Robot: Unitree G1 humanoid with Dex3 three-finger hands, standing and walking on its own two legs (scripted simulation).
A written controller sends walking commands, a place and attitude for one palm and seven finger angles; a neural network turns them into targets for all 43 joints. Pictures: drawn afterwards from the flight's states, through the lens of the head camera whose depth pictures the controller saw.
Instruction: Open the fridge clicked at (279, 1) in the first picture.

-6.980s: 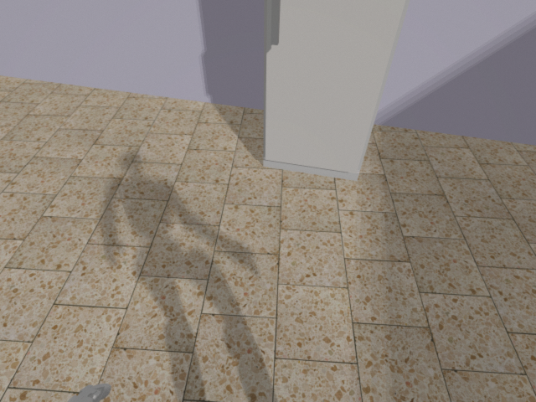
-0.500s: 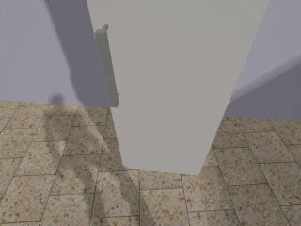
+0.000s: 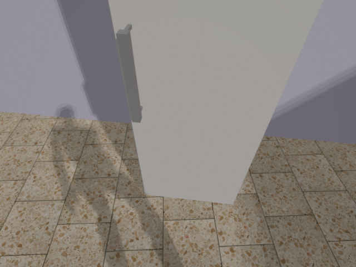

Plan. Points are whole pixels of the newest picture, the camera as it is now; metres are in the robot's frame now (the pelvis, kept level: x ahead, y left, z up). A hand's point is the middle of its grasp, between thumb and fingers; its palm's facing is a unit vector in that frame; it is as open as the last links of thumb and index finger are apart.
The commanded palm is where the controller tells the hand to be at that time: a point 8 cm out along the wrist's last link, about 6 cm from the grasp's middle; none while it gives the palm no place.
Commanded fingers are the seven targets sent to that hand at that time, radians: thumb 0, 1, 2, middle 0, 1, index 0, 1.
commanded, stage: look again from close up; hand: left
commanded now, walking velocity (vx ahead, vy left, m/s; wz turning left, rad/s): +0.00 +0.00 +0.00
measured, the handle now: (133, 78) +0.60 +0.18 +0.12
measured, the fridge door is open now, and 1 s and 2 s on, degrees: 0 0 0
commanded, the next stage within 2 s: shuffle to correct the standing spot in 1.50 s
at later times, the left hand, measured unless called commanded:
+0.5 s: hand out of the picture +0.00 +0.16 -0.18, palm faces +0.06 -0.99 -0.16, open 7.4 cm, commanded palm none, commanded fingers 0.00 0.90 0.90 -0.20 -0.30 -0.20 -0.30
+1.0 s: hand out of the picture +0.01 +0.16 -0.17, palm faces +0.06 -0.98 -0.16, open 7.4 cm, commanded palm none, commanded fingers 0.00 0.90 0.90 -0.20 -0.30 -0.20 -0.30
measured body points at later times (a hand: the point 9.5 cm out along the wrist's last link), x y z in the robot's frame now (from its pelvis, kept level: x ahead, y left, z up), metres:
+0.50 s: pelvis +0.01 +0.00 +0.00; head +0.01 +0.00 +0.45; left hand -0.01 +0.21 -0.16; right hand -0.01 -0.21 -0.16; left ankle +0.01 +0.14 -0.74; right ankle +0.06 -0.13 -0.74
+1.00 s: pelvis +0.02 +0.00 +0.00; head +0.02 +0.00 +0.45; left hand +0.01 +0.21 -0.16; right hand +0.00 -0.20 -0.16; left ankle +0.01 +0.14 -0.74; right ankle +0.06 -0.13 -0.74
